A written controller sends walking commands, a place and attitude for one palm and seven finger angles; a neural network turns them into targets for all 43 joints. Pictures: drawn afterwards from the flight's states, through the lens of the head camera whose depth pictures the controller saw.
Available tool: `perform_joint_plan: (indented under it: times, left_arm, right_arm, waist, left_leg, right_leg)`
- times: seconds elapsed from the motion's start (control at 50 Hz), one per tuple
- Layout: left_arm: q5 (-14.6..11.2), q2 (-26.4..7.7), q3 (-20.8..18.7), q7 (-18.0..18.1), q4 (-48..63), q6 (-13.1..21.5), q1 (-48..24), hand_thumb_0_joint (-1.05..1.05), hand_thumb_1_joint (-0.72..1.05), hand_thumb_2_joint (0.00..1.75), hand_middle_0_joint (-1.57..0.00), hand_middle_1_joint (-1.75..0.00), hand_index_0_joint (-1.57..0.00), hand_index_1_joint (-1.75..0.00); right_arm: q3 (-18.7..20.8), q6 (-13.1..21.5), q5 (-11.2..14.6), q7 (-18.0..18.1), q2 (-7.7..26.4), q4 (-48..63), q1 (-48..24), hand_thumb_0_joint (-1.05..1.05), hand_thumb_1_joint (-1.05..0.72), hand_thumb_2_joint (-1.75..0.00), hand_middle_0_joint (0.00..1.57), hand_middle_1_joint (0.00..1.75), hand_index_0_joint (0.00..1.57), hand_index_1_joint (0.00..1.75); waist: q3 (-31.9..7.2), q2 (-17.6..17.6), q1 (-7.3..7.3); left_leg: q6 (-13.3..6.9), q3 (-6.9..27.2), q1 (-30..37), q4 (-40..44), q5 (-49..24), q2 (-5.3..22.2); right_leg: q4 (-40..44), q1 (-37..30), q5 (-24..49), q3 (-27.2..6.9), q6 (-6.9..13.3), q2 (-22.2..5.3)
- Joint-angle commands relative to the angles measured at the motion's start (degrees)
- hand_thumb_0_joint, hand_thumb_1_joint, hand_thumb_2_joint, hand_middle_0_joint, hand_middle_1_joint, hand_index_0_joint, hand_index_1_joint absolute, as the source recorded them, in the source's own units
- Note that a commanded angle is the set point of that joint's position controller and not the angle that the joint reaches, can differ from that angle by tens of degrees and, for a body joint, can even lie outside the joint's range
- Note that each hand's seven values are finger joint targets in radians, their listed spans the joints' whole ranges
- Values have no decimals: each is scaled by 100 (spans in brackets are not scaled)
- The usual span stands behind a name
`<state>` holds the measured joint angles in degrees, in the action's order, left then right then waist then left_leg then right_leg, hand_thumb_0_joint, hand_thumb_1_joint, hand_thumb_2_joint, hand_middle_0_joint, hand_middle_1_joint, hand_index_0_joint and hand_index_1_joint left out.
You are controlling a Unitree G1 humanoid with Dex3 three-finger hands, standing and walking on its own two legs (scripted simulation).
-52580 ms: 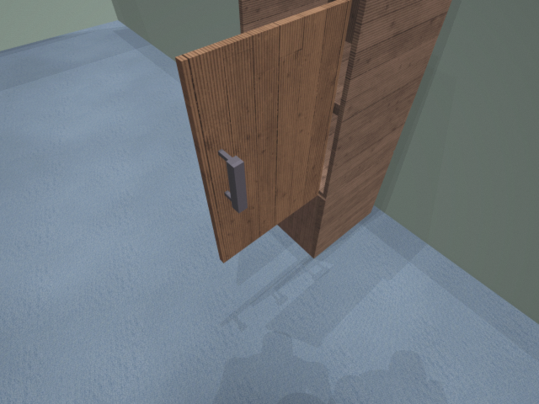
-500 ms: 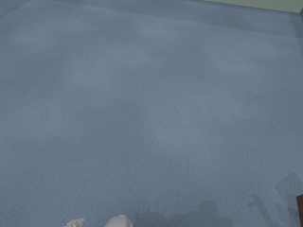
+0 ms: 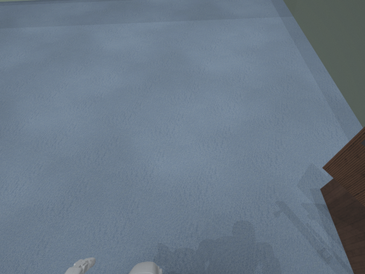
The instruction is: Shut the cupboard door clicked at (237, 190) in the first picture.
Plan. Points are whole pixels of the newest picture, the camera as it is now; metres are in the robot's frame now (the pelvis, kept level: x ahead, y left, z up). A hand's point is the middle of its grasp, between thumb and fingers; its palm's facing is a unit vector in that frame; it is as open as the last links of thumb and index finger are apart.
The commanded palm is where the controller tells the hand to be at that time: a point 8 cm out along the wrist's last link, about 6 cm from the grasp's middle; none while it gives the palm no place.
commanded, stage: turn to face it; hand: left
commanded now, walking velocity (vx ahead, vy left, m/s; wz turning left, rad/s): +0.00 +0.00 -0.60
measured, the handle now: out of the picture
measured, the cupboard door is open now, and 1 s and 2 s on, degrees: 30 30 30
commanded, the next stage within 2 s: take the last steps up to it in 1.48 s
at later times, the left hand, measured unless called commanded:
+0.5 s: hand (115, 241) +0.20 +0.20 -0.15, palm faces -0.28 -0.94 -0.20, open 7.3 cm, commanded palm none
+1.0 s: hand (148, 225) +0.25 +0.12 -0.16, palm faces -0.54 -0.82 -0.22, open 7.3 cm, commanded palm none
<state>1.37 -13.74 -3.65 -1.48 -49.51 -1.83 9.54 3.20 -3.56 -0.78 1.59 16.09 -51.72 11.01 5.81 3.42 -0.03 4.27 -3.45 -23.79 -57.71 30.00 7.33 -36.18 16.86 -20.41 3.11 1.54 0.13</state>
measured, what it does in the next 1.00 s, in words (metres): steps on the spot, turning right: left foot, then right foot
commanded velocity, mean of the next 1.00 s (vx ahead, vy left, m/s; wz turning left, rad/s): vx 0.00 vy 0.00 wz -0.60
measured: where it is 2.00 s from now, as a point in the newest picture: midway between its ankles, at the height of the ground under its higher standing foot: outside the picture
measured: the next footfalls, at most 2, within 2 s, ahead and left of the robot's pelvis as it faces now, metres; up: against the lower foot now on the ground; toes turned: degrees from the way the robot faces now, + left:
left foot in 0.28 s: +0.10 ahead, +0.13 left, +0.00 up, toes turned -7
right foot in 0.66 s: +0.02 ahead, -0.13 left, +0.00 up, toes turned -28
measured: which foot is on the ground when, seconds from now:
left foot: up 0.00-0.26, down 0.28-0.66, up 0.68-0.98, down 1.00-1.00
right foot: down 0.00-0.28, up 0.30-0.64, down 0.66-1.00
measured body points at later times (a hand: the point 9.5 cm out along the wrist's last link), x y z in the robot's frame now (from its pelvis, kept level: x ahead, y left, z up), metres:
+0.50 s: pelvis +0.04 +0.02 +0.02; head +0.10 +0.03 +0.46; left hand +0.22 +0.25 -0.13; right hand +0.04 -0.24 -0.11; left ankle +0.06 +0.14 -0.72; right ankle -0.03 -0.10 -0.65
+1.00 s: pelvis +0.07 -0.01 +0.01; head +0.12 -0.02 +0.45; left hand +0.28 +0.16 -0.14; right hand +0.01 -0.28 -0.12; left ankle +0.17 +0.09 -0.72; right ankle -0.01 -0.11 -0.72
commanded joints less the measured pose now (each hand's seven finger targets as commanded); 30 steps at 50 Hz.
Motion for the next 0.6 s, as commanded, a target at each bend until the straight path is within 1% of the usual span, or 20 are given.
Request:
perform_joint_plan:
  times: [0.0,0.02,0.04,0.1,0.14,0.16,0.2,0.22,0.24,0.26,0.28,0.3,0.32,0.34,0.38,0.44,0.5,0.54,0.56,0.58]
  left_arm:
    - [-21,-1016,-286,212,341,52,160,0,90,90,-20,-30,-20,-30]
    - [-5,-1041,-273,211,387,67,129,0,90,90,-20,-30,-20,-30]
    - [2,-1067,-278,202,377,64,155,0,90,90,-20,-30,-20,-30]
    - [25,-1143,-305,187,337,51,233,0,90,90,-20,-30,-20,-30]
    - [29,-1182,-330,183,342,31,201,0,90,90,-20,-30,-20,-30]
    - [33,-1195,-343,183,352,18,130,0,90,90,-20,-30,-20,-30]
    - [8,-1123,-344,178,373,-12,-98,0,90,90,-20,-30,-20,-30]
    - [-39,-1004,-316,171,406,-40,-179,0,90,90,-20,-30,-20,-30]
    - [-96,-645,-255,140,485,-73,88,0,90,90,-20,-30,-20,-30]
    - [-100,-525,-202,90,598,-62,144,0,90,90,-20,-30,-20,-30]
    - [-25,-685,-226,75,566,-75,-14,0,90,90,-20,-30,-20,-30]
    - [-3,-699,-257,45,542,-77,-123,0,90,90,-20,-30,-20,-30]
    - [-16,-691,-289,-6,490,-86,-166,0,90,90,-20,-30,-20,-30]
    - [-25,-613,-268,-47,456,-114,-131,0,90,90,-20,-30,-20,-30]
    - [-34,-479,-227,-87,467,-159,-182,0,90,90,-20,-30,-20,-30]
    - [-35,-377,-180,-116,531,-172,-437,0,90,90,-20,-30,-20,-30]
    - [-24,-379,-165,-116,554,-155,-465,0,90,90,-20,-30,-20,-30]
    - [-24,-382,-149,-116,557,-121,-425,0,90,90,-20,-30,-20,-30]
    - [-19,-409,-150,-110,527,-91,-372,0,90,90,-20,-30,-20,-30]
    - [-17,-484,-170,-100,453,-66,-105,0,90,90,-20,-30,-20,-30]
  right_arm:
    - [80,226,-10,-1,418,622,-322,0,-90,-90,20,30,20,30]
    - [64,213,-12,-17,366,579,-233,0,-90,-90,20,30,20,30]
    - [56,196,-9,-29,326,583,-250,0,-90,-90,20,30,20,30]
    - [62,199,14,-44,265,642,-327,0,-90,-90,20,30,20,30]
    - [48,232,32,-32,257,685,-319,0,-90,-90,20,30,20,30]
    - [51,248,44,-18,263,689,-232,0,-90,-90,20,30,20,30]
    - [51,292,59,5,271,571,190,0,-90,-90,20,30,20,30]
    - [62,353,43,21,395,466,492,0,-90,-90,20,30,20,30]
    - [129,423,-38,45,891,470,598,0,-90,-90,20,30,20,30]
    - [196,397,-79,61,1302,545,746,0,-90,-90,20,30,20,30]
    - [160,400,-116,87,1208,549,710,0,-90,-90,20,30,20,30]
    - [122,419,-123,101,1070,616,501,0,-90,-90,20,30,20,30]
    - [91,417,-129,103,924,685,293,0,-90,-90,20,30,20,30]
    - [68,412,-133,109,842,704,143,0,-90,-90,20,30,20,30]
    - [75,403,-120,113,770,633,229,0,-90,-90,20,30,20,30]
    - [120,385,-107,88,826,462,543,0,-90,-90,20,30,20,30]
    - [169,355,-108,40,892,418,477,0,-90,-90,20,30,20,30]
    - [207,336,-114,14,976,401,409,0,-90,-90,20,30,20,30]
    - [228,329,-99,5,988,380,421,0,-90,-90,20,30,20,30]
    - [235,319,-75,-11,1020,376,346,0,-90,-90,20,30,20,30]
  waist:
    - [-898,-1351,84]
    - [-964,-1242,35]
    - [-942,-1178,63]
    - [-861,-1084,107]
    - [-833,-1227,110]
    - [-827,-1221,59]
    - [-886,-1177,-158]
    - [-993,-876,-286]
    - [-1185,497,-223]
    - [-1148,1502,-240]
    - [-1072,1123,-307]
    - [-884,963,-181]
    - [-689,767,-112]
    - [-675,587,-23]
    - [-833,696,-65]
    - [-926,764,-214]
    - [-815,986,-216]
    - [-869,1043,-189]
    - [-882,929,-152]
    - [-955,752,8]
  left_leg:
    - [76,396,-1108,-817,-488,-72]
    - [97,308,-910,-538,-546,-135]
    - [104,239,-726,-257,-594,-211]
    - [82,183,-537,408,-635,-386]
    - [57,172,-294,1018,-621,-453]
    - [32,178,-45,1373,-653,-496]
    - [-8,163,711,2473,-1361,-561]
    - [-49,227,1422,3346,-1944,-428]
    - [-463,1458,2181,3918,-2577,742]
    - [-1199,2452,2240,4058,-3368,2004]
    - [-1456,2460,1816,4040,-3318,2091]
    - [-1464,2230,1613,3949,-3616,1904]
    - [-1398,1730,1444,3917,-3743,1687]
    - [-1284,1189,1579,3812,-3990,1412]
    - [-1198,585,1949,3615,-4519,1231]
    - [-1152,203,2072,3491,-4751,1223]
    - [-1122,0,1849,3430,-4426,1331]
    - [-1041,-136,1866,3230,-4325,1356]
    - [-924,-204,1756,3022,-4274,1318]
    - [-739,-391,1540,2695,-3992,1237]
  right_leg:
    - [1322,-1263,3711,-1731,943,-1414]
    - [1319,-1193,3704,-1595,921,-1356]
    - [1353,-1020,3532,-1611,914,-1317]
    - [1415,-958,3101,-1919,949,-1288]
    - [1330,-838,3114,-2090,951,-1259]
    - [1255,-692,3091,-2195,920,-1254]
    - [916,-347,2820,-2186,629,-1016]
    - [561,36,2378,-1951,354,-730]
    - [-323,894,812,-1390,-24,59]
    - [-1732,1488,-1644,-546,-285,367]
    - [-2706,1448,-1666,-707,-307,159]
    - [-3166,1599,-1460,-685,-339,11]
    - [-3339,1579,-1169,-629,-389,-102]
    - [-3211,1579,-938,-522,-441,-153]
    - [-2724,1477,-765,-293,-497,-183]
    - [-1937,1126,-642,-45,-459,-140]
    - [-1285,747,-554,150,-390,-97]
    - [-656,468,-431,277,-320,-14]
    - [-160,156,-73,322,-275,30]
    - [462,-350,528,375,-215,78]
